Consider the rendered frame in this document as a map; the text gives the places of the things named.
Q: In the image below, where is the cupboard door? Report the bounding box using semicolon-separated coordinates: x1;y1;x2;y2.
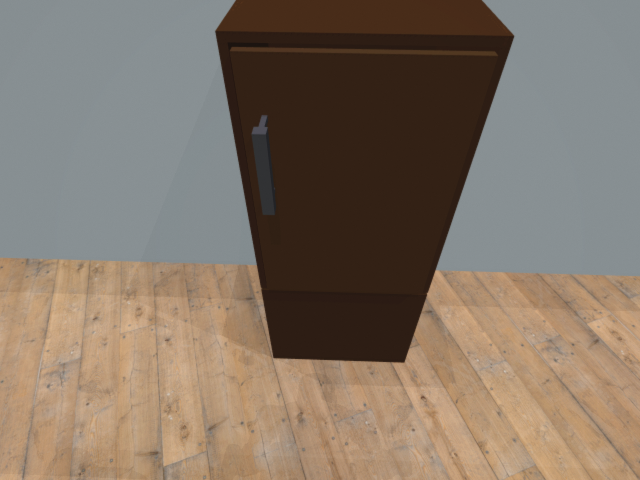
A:
230;47;498;293

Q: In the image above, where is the handle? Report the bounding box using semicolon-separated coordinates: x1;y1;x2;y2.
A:
251;115;276;215

